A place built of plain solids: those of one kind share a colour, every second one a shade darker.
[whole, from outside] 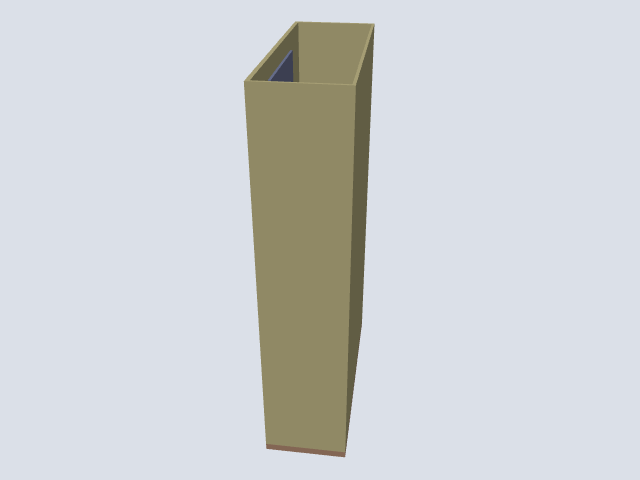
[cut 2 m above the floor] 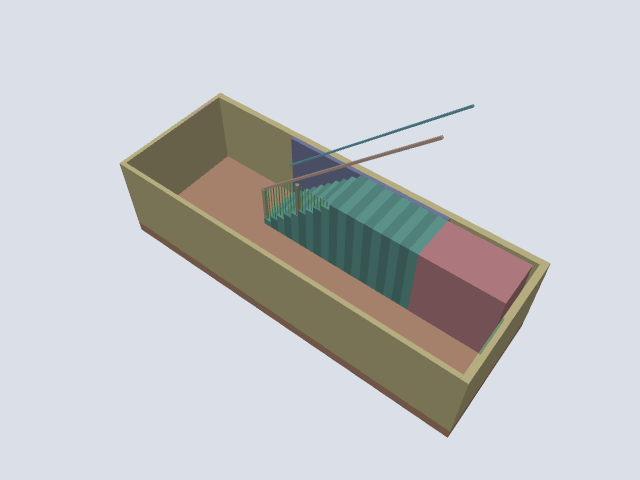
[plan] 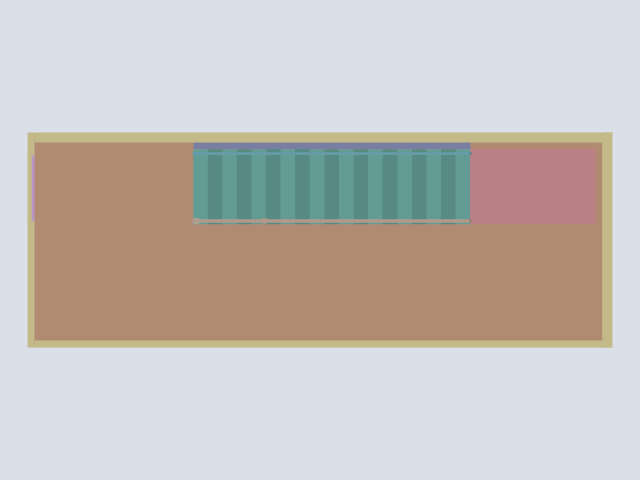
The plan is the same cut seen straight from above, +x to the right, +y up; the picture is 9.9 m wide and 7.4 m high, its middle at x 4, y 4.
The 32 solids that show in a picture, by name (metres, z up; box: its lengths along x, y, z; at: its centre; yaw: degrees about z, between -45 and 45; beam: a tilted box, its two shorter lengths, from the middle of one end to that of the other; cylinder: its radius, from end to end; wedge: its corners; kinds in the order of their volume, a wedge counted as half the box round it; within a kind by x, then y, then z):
{
 "wall_1": {"box": [0.11, 3.32, 15.24], "at": [-0.46, 4.0, 7.62]},
 "wall_2": {"box": [8.75, 0.11, 15.24], "at": [3.98, 2.4, 7.62]},
 "wall_3": {"box": [8.75, 0.16, 15.24], "at": [3.98, 5.58, 7.62]},
 "wall_4": {"box": [0.16, 3.32, 15.24], "at": [8.43, 4.0, 7.62]},
 "tread_slab_1": {"box": [0.23, 1.16, 0.2], "at": [2.16, 4.82, 0.1]},
 "tread_slab_2": {"box": [0.23, 1.16, 0.41], "at": [2.38, 4.82, 0.2]},
 "tread_slab_3": {"box": [0.23, 1.16, 0.61], "at": [2.61, 4.82, 0.3]},
 "tread_slab_4": {"box": [0.23, 1.16, 0.81], "at": [2.83, 4.82, 0.41]},
 "tread_slab_5": {"box": [0.23, 1.16, 1.01], "at": [3.06, 4.82, 0.51]},
 "tread_slab_6": {"box": [0.24, 1.16, 1.22], "at": [3.28, 4.82, 0.61]},
 "tread_slab_7": {"box": [0.23, 1.16, 1.42], "at": [3.51, 4.82, 0.71]},
 "tread_slab_8": {"box": [0.24, 1.16, 1.62], "at": [3.73, 4.82, 0.81]},
 "tread_slab_9": {"box": [0.24, 1.16, 1.83], "at": [3.96, 4.82, 0.91]},
 "tread_slab_10": {"box": [0.23, 1.16, 2.03], "at": [4.18, 4.82, 1.02]},
 "tread_slab_11": {"box": [0.23, 1.16, 2.23], "at": [4.41, 4.82, 1.12]},
 "tread_slab_12": {"box": [0.23, 1.16, 2.44], "at": [4.63, 4.82, 1.22]},
 "tread_slab_13": {"box": [0.23, 1.16, 2.64], "at": [4.85, 4.82, 1.32]},
 "tread_slab_14": {"box": [0.23, 1.16, 2.84], "at": [5.08, 4.82, 1.42]},
 "tread_slab_15": {"box": [0.23, 1.16, 3.04], "at": [5.31, 4.82, 1.52]},
 "tread_slab_16": {"box": [0.23, 1.16, 3.25], "at": [5.53, 4.82, 1.62]},
 "tread_slab_17": {"box": [0.23, 1.16, 3.45], "at": [5.76, 4.82, 1.72]},
 "tread_slab_18": {"box": [0.23, 1.16, 3.65], "at": [5.98, 4.82, 1.83]},
 "tread_slab_19": {"box": [0.23, 1.16, 3.85], "at": [6.2, 4.82, 1.93]},
 "landing_slab_1": {"box": [1.94, 1.16, 4.05], "at": [7.28, 4.82, 2.03]},
 "floor_slab_1": {"box": [9.02, 3.32, 0.3], "at": [4.0, 4.0, -0.15]},
 "wall_wall_1": {"box": [4.27, 0.1, 14.56], "at": [4.19, 5.45, 7.28]},
 "door_front_leaf_1": {"box": [0.045, 1.01, 2.11], "at": [-0.42, 4.8, 1.06]},
 "door_leaf_1": {"box": [0.045, 0.95, 2.09], "at": [8.37, 3.45, 1.05]},
 "rail_top_1": {"beam": [0.06, 0.06], "from": [2.05, 4.29, 1.19], "to": [6.32, 4.29, 5.04]},
 "posts_1": {"box": [0.09, 0.09, 1.02], "at": [2.09, 4.29, 0.72]},
 "posts_2": {"box": [0.09, 0.09, 1.16], "at": [3.14, 4.29, 1.59]},
 "handrail_rail_1": {"beam": [0.045, 0.045], "from": [2.05, 5.33, 1.19], "to": [6.32, 5.33, 5.04]}
}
